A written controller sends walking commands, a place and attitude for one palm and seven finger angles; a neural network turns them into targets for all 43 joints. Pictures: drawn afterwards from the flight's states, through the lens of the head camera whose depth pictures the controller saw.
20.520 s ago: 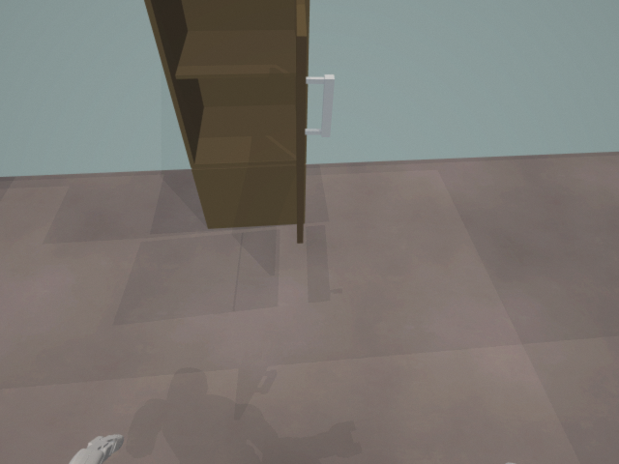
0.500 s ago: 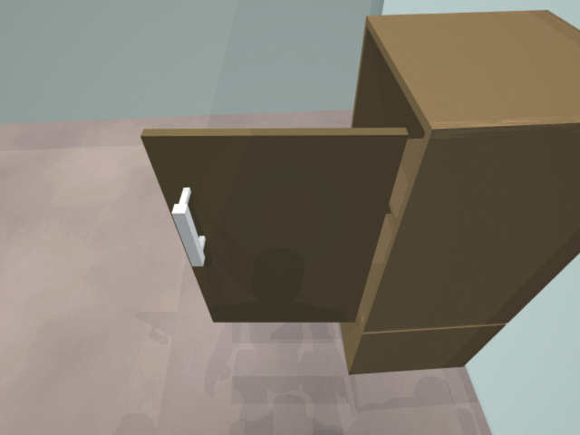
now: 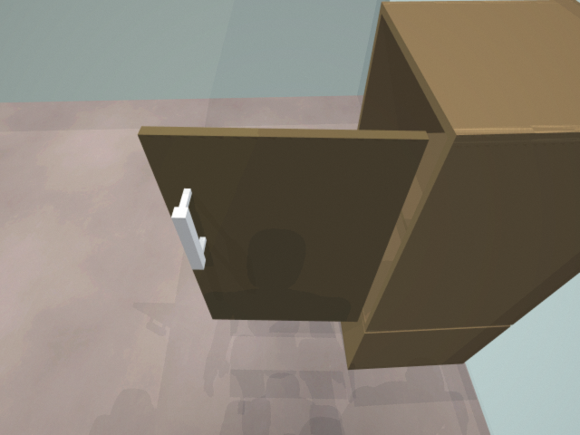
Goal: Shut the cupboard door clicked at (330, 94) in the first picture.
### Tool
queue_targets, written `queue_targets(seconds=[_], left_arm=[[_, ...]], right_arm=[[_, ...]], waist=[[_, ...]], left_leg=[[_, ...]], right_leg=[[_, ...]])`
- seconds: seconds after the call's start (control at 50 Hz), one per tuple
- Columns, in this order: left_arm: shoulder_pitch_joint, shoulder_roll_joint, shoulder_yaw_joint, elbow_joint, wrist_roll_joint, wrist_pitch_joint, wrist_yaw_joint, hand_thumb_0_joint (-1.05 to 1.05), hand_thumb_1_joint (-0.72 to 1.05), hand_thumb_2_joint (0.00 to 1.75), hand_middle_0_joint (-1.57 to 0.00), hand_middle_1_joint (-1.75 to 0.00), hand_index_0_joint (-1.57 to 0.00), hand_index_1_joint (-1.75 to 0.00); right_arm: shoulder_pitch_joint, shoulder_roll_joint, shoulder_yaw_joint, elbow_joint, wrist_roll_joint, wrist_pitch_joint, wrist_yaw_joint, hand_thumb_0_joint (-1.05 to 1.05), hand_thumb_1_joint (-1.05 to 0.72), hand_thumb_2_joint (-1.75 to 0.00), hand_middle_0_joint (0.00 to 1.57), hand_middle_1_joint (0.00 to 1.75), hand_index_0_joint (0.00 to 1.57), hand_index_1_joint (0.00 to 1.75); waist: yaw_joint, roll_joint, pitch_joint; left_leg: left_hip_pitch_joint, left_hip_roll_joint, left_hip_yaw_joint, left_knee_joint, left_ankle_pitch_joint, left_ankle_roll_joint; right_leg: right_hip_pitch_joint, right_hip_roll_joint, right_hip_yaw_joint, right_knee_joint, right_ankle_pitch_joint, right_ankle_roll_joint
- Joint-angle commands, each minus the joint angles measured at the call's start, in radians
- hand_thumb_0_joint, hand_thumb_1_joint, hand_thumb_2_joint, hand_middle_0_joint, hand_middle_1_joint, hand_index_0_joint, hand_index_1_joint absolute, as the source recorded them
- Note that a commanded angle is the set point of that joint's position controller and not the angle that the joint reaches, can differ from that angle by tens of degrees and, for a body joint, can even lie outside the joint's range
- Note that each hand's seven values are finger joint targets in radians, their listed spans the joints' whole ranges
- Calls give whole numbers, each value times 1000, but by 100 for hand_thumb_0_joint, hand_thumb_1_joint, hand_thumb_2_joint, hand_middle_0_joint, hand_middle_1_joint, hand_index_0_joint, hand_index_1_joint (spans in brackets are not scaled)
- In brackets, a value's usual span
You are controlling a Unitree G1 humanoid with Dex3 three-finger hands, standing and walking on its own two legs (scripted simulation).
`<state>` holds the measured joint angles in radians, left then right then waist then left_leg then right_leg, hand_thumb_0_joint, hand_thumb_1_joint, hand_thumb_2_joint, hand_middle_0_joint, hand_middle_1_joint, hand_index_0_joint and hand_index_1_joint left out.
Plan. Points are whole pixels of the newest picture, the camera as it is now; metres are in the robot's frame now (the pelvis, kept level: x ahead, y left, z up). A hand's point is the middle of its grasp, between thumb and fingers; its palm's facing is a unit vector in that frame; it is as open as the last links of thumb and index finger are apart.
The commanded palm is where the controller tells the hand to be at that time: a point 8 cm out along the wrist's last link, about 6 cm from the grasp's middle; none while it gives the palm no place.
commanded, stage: look again from close up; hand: left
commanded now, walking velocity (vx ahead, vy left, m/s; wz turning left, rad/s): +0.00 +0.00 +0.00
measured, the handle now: (192, 230) +0.40 +0.19 +0.02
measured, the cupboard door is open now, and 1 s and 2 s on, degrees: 86 86 86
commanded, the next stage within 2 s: raise the hand and make a fist in 0.52 s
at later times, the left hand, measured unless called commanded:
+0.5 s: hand out of the picture +0.00 +0.16 -0.17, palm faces +0.02 -0.98 -0.20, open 7.4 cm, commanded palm none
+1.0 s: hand (199, 429) +0.14 +0.13 -0.05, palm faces +0.03 -1.00 +0.02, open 6.4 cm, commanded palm +0.10 +0.20 -0.05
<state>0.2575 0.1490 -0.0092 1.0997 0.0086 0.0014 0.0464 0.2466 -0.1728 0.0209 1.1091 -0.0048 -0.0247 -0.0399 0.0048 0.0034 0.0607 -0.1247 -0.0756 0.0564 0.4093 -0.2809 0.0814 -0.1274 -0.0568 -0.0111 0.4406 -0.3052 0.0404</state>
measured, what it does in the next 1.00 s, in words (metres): lowers itself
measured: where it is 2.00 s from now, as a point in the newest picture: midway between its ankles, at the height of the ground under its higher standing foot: outside the picture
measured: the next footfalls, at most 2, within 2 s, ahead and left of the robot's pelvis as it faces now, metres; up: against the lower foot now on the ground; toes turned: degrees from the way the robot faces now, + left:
none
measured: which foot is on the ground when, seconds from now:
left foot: down 0.00-1.00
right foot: down 0.00-1.00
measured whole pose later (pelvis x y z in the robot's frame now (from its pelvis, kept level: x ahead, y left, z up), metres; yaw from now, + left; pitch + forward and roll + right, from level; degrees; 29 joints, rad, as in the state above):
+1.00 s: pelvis -0.06 -0.05 -0.07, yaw +2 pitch +10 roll +2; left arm 0.37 0.18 0.17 0.23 -0.27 -0.56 -0.33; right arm 0.20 -0.26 -0.05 0.56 0.02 -0.26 0.02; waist -0.02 -0.07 -0.12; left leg -0.72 -0.03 0.03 1.01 -0.46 0.01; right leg -0.76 0.00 -0.06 1.04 -0.45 -0.07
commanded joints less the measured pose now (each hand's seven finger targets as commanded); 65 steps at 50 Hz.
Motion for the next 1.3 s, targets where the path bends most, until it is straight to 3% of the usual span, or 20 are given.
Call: queue_targets(seconds=[0.0, 0.58, 0.6, 0.62, 0.64, 0.66, 0.68, 0.7, 0.76, 0.8, 0.84, 0.88, 0.92, 0.98, 1.04, 1.06, 1.1, 1.16, 1.22, 1.28], left_arm=[[70, 108, 15, -26, 3, -13, 2, 0, 90, 90, -20, -30, -20, -30], [86, 107, 11, -19, 2, -18, -1, 0, 90, 90, -20, -30, -20, -30], [117, 124, 10, 3, 19, -50, 37, 0, 90, 90, -20, -30, -20, -30], [-745, 685, 434, -1602, -80, -308, 64, 0, 90, 90, -20, -30, -20, -30], [-26, 187, 23, -1252, -112, -220, 68, 0, 90, 90, -22, -32, -22, -32], [-39, 173, 54, -1275, -149, -176, 108, 0, 90, 90, -24, -34, -24, -34], [217, -92, -89, -1005, -144, -64, 88, 0, 90, 90, -25, -36, -25, -36], [10, -18, -64, -1196, -157, -96, 80, 0, 90, 90, -27, -38, -27, -38], [123, 84, 112, -942, -154, -239, 3, 0, 90, 90, -33, -44, -33, -44], [328, 36, 162, -789, -212, -383, -100, 0, 90, 90, -36, -48, -36, -48], [419, 33, 200, -807, -274, -541, -252, 0, 90, 90, -40, -52, -40, -52], [441, 93, 256, -812, -309, -637, -385, 0, 90, 90, -44, -56, -44, -56], [360, 163, 293, -911, -311, -624, -418, 0, 90, 90, -47, -60, -47, -60], [136, 252, 326, -1183, -323, -595, -367, 0, 90, 90, -53, -66, -53, -66], [-67, 251, 295, -1473, -314, -678, -285, 0, 90, 90, -58, -72, -58, -72], [-135, 244, 255, -1565, -310, -710, -272, 0, 90, 90, -60, -74, -60, -74], [-62, 166, 143, -1543, -310, -739, -290, 0, 90, 90, -64, -78, -64, -78], [-54, 173, 82, -1440, -313, -678, -360, 0, 90, 90, -69, -84, -69, -84], [67, 222, 143, -1207, -300, -470, -411, 0, 90, 90, -75, -90, -75, -90], [138, 265, 255, -1226, -329, -265, -407, 0, 90, 90, -81, -96, -81, -96]], right_arm=[[63, -101, -20, -22, -4, -14, -1, 0, -90, -90, 20, 30, 20, 30], [59, -88, -15, -3, -2, -14, 2, 0, -90, -90, 20, 30, 20, 30], [22, -130, -23, -63, 9, -22, 10, 0, -90, -90, 20, 30, 20, 30], [150, -337, -77, -328, 23, -214, -77, 0, -90, -90, 20, 30, 20, 30], [56, -205, 4, -328, 72, -306, -98, 0, -90, -90, 20, 30, 20, 30], [39, -198, -10, -279, 38, -337, -79, 0, -90, -90, 20, 30, 20, 30], [39, -137, -27, -256, 38, -338, -38, 0, -90, -90, 20, 30, 20, 30], [43, -190, -58, -330, 33, -340, -6, 0, -90, -90, 20, 30, 20, 30], [-15, -203, -81, -445, 14, -341, 18, 0, -90, -90, 20, 30, 20, 30], [-56, -185, -88, -502, 8, -333, 30, 0, -90, -90, 20, 30, 20, 30], [-87, -190, -106, -564, 4, -322, 42, 0, -90, -90, 20, 30, 20, 30], [-108, -193, -116, -631, 17, -305, 67, 0, -90, -90, 20, 30, 20, 30], [-164, -198, -110, -715, 28, -287, 66, 0, -90, -90, 20, 30, 20, 30], [-171, -194, -104, -789, 29, -281, 49, 0, -90, -90, 20, 30, 20, 30], [-114, -171, -93, -772, 20, -301, 28, 0, -90, -90, 20, 30, 20, 30], [-103, -174, -90, -760, 17, -306, 17, 0, -90, -90, 20, 30, 20, 30], [-87, -187, -83, -731, 23, -322, 0, 0, -90, -90, 20, 30, 20, 30], [-74, -211, -66, -707, 33, -326, -26, 0, -90, -90, 20, 30, 20, 30], [-49, -214, -66, -717, 59, -288, -42, 0, -90, -90, 20, 30, 20, 30], [-75, -196, -61, -794, 69, -236, -42, 0, -90, -90, 20, 30, 20, 30]], waist=[[-1, -4, -28], [7, -10, -6], [5, -54, -18], [-163, 42, -433], [-69, 372, -465], [-32, 354, -441], [-52, 226, -279], [-54, 163, -175], [-39, -121, 0], [11, -389, -9], [52, -485, -114], [79, -274, -196], [99, -29, -215], [69, 127, -333], [0, 149, -443], [-41, 94, -445], [-71, 74, -391], [-103, 74, -330], [-67, -58, -268], [29, -66, -390]], left_leg=[[27, 167, -128, -56, 434, -28], [6, 165, -123, -88, 325, -33], [-43, 189, -116, 101, 649, -66], [321, 141, -141, 113, 759, -70], [447, 161, -147, 64, 842, -80], [334, 154, -140, 7, 873, -128], [175, 163, -140, -31, 742, -115], [33, 149, -140, 41, 582, -117], [-325, 62, -125, 197, 107, -104], [-504, 41, -104, 312, 2, -89], [-637, 20, -71, 420, -33, -101], [-691, 6, -53, 482, -59, -111], [-736, -9, -15, 520, -133, -92], [-736, 12, -21, 571, -176, -68], [-692, 37, -59, 645, -170, -47], [-696, 48, -71, 668, -188, -42], [-706, 59, -86, 686, -201, -39], [-741, 63, -99, 709, -206, -30], [-824, 68, -87, 678, -226, -34], [-785, 46, -76, 627, -141, -42]], right_leg=[[-10, -50, 46, -30, 276, -63], [1, -60, 58, -79, 260, -68], [-33, -72, 55, -12, 560, -44], [-113, 59, -70, 239, 546, -38], [-245, 104, -82, 356, 79, -48], [-229, 96, -56, 302, -25, -62], [-280, 61, -53, 275, -52, -49], [-259, 39, -51, 218, 24, -56], [-337, 31, -64, 109, 27, -73], [-428, 28, -35, 186, -50, -64], [-422, 12, 34, 290, 19, -42], [-405, -9, 85, 368, 32, -59], [-460, -9, 124, 380, -155, -70], [-518, 5, 160, 397, -348, -78], [-575, 21, 170, 413, -351, -73], [-612, 34, 169, 423, -363, -66], [-657, 45, 156, 426, -361, -74], [-674, 52, 138, 428, -337, -67], [-607, 32, 166, 355, -411, -45], [-411, 4, 187, 339, -292, -33]])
